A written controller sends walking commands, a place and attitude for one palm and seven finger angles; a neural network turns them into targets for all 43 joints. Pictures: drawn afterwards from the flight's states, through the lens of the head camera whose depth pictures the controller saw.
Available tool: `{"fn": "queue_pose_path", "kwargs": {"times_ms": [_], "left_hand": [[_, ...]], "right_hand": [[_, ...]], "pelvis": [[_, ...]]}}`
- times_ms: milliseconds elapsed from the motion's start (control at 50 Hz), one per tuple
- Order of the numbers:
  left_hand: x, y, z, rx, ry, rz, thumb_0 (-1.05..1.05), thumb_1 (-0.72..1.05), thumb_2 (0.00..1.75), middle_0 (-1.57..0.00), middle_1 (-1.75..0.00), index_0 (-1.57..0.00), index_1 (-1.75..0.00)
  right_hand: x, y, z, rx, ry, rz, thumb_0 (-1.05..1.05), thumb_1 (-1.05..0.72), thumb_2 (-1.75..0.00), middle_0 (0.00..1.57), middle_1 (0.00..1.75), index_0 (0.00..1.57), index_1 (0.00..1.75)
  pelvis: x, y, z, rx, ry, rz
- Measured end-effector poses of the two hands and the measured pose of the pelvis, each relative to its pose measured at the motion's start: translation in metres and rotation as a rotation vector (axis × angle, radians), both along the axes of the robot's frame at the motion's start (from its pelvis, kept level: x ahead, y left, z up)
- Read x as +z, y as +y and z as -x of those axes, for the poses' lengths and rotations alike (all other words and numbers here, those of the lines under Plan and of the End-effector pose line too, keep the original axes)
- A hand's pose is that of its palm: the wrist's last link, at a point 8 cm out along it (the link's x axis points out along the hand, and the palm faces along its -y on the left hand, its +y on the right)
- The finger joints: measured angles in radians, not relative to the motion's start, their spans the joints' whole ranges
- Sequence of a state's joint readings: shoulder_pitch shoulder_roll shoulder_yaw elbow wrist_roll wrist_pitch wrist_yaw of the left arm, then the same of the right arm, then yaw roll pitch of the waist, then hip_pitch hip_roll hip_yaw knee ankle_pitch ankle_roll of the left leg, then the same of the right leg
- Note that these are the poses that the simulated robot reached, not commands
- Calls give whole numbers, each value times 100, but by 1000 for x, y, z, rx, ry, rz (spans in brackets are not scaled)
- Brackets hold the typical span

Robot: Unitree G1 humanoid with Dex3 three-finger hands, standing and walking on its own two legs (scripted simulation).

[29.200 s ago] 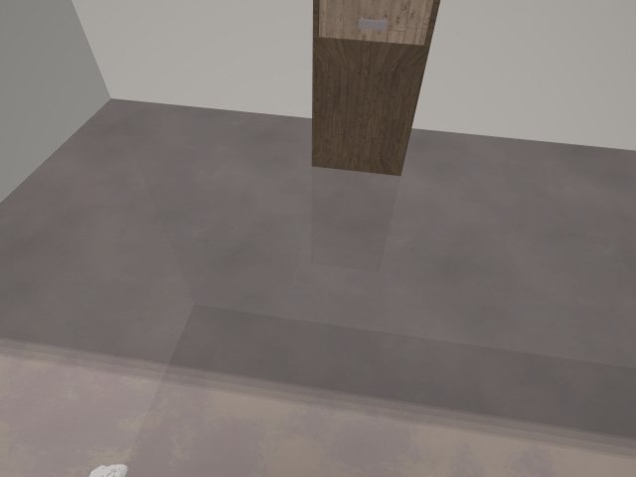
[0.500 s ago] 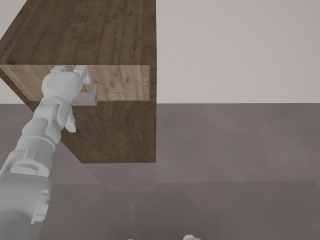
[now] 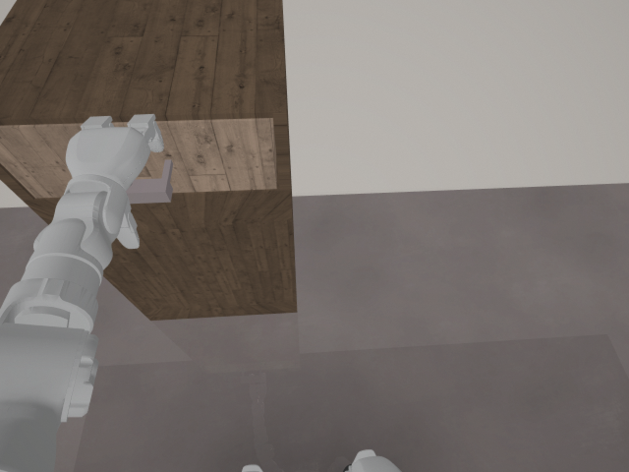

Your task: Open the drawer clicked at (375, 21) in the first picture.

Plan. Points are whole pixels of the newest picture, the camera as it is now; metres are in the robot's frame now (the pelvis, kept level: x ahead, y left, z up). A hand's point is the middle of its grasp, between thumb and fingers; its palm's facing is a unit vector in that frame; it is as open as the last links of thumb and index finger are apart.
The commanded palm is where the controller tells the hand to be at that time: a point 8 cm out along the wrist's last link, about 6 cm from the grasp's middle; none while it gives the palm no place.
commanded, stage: re-aim the fingers above the handle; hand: left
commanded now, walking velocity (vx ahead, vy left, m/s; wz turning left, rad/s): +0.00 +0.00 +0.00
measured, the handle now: (137, 179) +0.54 +0.25 -0.01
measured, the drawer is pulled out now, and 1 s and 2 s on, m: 0.00 0.00 0.00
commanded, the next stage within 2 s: lower the fingers behind the handle in 1.54 s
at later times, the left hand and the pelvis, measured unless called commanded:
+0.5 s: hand (122, 183) +0.49 +0.24 +0.05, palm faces -0.07 -0.01 -1.00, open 13.8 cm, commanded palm +0.48 +0.25 +0.11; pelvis +0.00 +0.01 +0.00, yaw +0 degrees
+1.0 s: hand (128, 175) +0.50 +0.23 +0.05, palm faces -0.04 -0.02 -1.00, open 13.7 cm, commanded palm +0.48 +0.25 +0.11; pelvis +0.00 +0.01 +0.00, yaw +0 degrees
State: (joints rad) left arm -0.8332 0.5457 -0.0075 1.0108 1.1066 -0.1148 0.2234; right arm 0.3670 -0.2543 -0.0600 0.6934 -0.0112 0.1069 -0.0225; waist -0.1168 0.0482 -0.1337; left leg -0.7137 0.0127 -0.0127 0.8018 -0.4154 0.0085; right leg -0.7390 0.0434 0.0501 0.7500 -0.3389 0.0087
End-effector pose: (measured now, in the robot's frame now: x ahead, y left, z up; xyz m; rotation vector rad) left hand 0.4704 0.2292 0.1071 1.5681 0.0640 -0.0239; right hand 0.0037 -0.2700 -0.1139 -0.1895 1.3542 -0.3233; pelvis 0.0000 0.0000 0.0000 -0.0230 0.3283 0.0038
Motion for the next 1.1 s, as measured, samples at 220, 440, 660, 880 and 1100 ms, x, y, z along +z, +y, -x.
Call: {"fn": "queue_pose_path", "kwargs": {"times_ms": [220,440,660,880,1100], "left_hand": [[-5,8,5,19,6,-10,0,-49,30,-32,-120,-32,-120],[0,6,-3,17,4,6,0,-49,30,-32,-120,-32,-120],[0,27,-2,41,21,-12,0,-49,31,-32,-120,-32,-120],[-4,7,-9,-27,-3,18,0,-49,30,-32,-120,-32,-120],[-2,9,-13,41,13,-17,0,-49,31,-33,-120,-34,-122]], "right_hand": [[2,0,9,-4,20,10,0,-90,-90,20,30,20,30],[3,3,-3,10,-15,14,0,-90,-90,20,30,20,30],[1,7,-5,14,2,12,0,-90,-90,20,30,20,30],[2,7,-1,14,30,15,0,-90,-90,20,30,20,30],[-2,10,4,-7,25,-10,0,-90,-90,20,30,20,30]], "pelvis": [[1,2,4,8,-2,3],[0,4,3,6,7,5],[-1,6,0,9,13,9],[-3,8,-2,19,23,14],[-2,6,0,1,21,6]]}}
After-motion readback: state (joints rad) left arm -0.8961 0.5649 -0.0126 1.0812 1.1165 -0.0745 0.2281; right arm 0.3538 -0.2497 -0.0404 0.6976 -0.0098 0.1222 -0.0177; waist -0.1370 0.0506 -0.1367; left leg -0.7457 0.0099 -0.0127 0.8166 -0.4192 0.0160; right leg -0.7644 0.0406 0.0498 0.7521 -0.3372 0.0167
